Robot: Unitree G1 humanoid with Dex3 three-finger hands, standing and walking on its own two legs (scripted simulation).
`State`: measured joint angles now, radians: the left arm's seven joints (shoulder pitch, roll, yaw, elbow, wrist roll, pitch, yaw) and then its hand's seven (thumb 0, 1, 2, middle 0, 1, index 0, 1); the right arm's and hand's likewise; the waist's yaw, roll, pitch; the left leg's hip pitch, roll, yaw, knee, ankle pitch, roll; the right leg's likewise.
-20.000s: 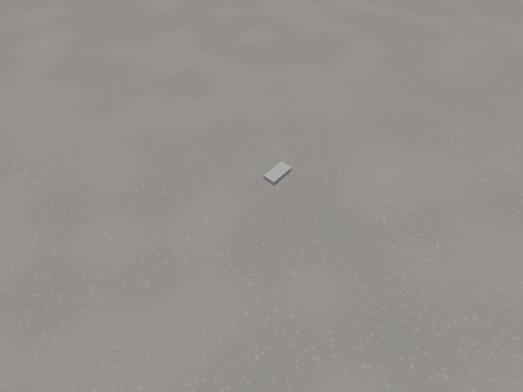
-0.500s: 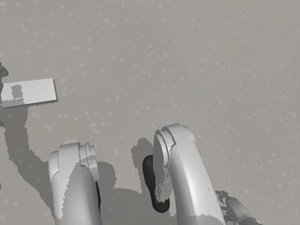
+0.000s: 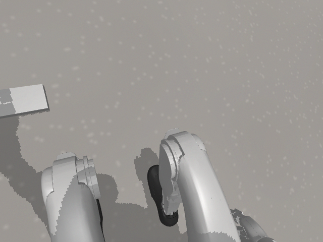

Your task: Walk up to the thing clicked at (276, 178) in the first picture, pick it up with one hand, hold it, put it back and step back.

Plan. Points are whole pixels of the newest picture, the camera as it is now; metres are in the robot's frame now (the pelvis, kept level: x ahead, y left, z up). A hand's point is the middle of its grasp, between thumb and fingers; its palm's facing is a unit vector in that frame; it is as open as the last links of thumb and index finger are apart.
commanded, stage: rise first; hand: left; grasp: from above
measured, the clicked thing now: (17, 101) +0.48 +0.30 -0.31
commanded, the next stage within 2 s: approach in 0.72 s
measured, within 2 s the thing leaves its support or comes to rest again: neither
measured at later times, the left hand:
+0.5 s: hand out of the picture +0.44 +0.34 -0.19, palm faces -0.46 -0.09 -0.88, open 14.1 cm
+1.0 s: hand out of the picture +0.45 +0.32 -0.18, palm faces -0.46 -0.06 -0.89, open 14.1 cm
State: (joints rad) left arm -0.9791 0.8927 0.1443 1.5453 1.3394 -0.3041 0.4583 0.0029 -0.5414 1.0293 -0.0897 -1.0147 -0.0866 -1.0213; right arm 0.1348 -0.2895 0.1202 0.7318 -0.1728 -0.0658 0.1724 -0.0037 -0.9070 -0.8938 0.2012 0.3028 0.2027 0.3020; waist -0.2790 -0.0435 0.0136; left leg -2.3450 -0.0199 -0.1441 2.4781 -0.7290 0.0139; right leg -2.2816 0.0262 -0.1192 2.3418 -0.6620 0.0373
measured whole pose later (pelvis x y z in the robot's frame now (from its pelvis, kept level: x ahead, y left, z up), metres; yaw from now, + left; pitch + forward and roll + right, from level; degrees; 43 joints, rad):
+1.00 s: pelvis +0.00 +0.00 +0.00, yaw +0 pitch +34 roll -10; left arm -1.01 0.86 0.06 1.52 1.31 -0.27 0.42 0.00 -0.55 1.03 -0.09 -1.04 -0.09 -1.04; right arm 0.16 -0.29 0.13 0.72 -0.16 -0.08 0.18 0.00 -0.91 -0.89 0.20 0.30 0.20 0.30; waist -0.28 -0.04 -0.01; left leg -2.34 -0.02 -0.14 2.46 -0.71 0.02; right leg -2.28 0.02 -0.11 2.32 -0.65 0.04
